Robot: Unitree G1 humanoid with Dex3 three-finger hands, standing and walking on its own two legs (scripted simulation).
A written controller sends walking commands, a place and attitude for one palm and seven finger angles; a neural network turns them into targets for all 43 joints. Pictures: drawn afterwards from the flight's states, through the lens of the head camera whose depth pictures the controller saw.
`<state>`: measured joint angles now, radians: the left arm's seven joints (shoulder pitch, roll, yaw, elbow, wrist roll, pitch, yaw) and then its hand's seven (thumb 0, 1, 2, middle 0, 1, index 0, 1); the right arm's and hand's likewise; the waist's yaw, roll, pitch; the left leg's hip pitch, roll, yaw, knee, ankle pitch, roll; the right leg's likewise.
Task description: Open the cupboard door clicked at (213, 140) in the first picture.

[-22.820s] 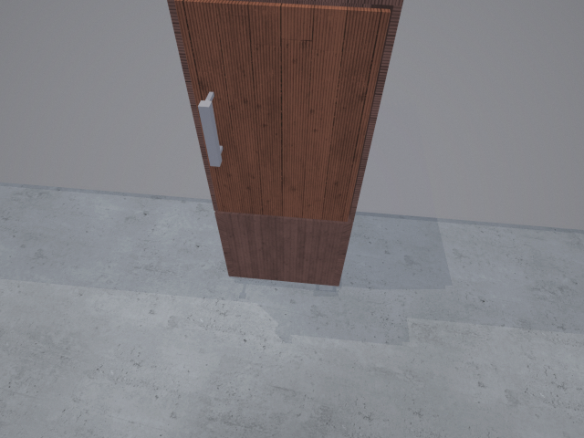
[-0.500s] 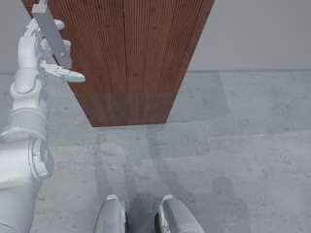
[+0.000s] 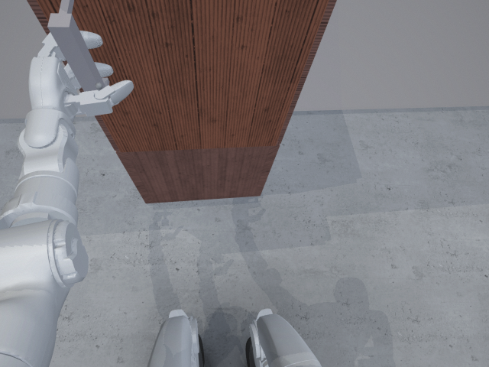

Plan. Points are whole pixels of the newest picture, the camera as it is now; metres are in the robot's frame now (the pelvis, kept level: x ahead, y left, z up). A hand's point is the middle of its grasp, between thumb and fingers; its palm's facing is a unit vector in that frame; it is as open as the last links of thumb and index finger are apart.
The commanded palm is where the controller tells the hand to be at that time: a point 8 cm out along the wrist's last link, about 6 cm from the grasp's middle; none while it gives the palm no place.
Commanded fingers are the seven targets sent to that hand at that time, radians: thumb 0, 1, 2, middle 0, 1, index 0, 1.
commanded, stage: close the thumb around the handle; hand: left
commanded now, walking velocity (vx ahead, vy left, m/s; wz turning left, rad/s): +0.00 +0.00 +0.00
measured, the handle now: (87, 60) +0.59 +0.19 +0.08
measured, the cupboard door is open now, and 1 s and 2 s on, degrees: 0 19 42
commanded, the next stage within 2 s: pull the door open along its arc in 0.30 s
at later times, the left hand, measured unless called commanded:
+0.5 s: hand (101, 91) +0.53 +0.17 +0.07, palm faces +0.01 -1.00 -0.01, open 6.0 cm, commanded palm +0.50 +0.20 +0.07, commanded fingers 0.00 0.90 0.90 -0.40 -1.35 -0.40 -1.35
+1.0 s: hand (125, 156) +0.42 +0.13 +0.08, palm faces +0.21 -0.97 +0.10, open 6.4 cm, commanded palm +0.36 +0.17 +0.07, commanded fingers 0.00 0.90 0.90 -0.40 -1.35 -0.40 -1.35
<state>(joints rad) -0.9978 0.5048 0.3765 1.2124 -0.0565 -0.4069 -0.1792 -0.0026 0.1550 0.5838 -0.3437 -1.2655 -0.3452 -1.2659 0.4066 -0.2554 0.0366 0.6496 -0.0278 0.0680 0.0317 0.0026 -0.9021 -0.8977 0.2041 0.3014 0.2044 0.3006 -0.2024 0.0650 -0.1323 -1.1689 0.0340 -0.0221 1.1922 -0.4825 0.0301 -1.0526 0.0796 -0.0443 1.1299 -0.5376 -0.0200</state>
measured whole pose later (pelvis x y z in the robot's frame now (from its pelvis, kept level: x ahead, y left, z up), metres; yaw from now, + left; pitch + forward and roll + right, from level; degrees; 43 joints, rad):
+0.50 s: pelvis -0.01 +0.00 +0.00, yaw +0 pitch +26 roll -5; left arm -1.01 0.49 0.36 1.23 -0.06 -0.41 -0.16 0.01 0.67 0.82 -0.35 -1.34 -0.35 -1.34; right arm 0.38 -0.27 0.03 0.64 -0.03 0.06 0.03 0.00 -0.90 -0.90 0.20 0.30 0.20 0.30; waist -0.21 0.06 -0.13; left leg -1.18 0.03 -0.03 1.20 -0.47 0.03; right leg -1.07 0.08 -0.05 1.14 -0.53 -0.02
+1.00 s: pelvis +0.02 +0.00 +0.02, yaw +1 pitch +20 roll -2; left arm -0.37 0.07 0.15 0.59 -0.13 -0.41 0.16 0.02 0.65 0.74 -0.30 -1.32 -0.33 -1.28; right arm 0.32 -0.24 -0.02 0.56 -0.02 0.07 0.07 0.01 -0.90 -0.90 0.20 0.30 0.20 0.30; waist -0.07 0.04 -0.19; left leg -0.95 0.02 0.01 1.07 -0.47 0.02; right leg -0.85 0.06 -0.01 1.04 -0.54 -0.02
